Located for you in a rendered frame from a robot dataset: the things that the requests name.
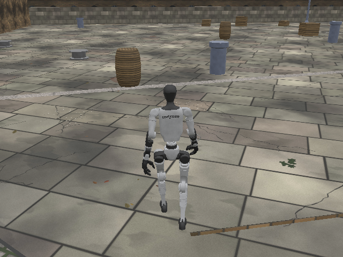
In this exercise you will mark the left robot upper arm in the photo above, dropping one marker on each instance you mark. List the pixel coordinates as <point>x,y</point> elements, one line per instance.
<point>152,123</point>

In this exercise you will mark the robot left foot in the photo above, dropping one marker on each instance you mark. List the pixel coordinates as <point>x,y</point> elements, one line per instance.
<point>164,207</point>

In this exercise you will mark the left robot hand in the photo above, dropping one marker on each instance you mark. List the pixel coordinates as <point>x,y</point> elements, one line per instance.
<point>144,166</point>

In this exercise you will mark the right robot upper arm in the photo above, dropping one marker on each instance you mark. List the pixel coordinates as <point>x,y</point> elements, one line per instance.
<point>189,120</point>

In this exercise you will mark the left robot forearm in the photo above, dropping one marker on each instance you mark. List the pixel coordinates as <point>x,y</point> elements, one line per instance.
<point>148,148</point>

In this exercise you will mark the right robot hand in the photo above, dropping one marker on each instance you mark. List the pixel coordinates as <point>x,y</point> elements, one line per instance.
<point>191,147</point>

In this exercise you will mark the right robot forearm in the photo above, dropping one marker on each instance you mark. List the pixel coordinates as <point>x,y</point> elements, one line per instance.
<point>193,139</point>

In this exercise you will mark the robot torso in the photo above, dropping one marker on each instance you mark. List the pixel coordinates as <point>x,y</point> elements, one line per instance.
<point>171,128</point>

